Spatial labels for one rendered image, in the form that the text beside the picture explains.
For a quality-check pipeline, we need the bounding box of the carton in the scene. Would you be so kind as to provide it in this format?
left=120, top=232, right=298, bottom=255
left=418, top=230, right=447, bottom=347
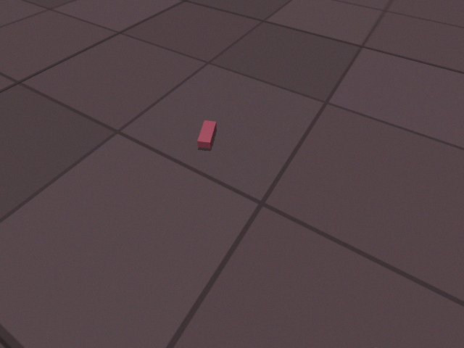
left=197, top=120, right=217, bottom=149

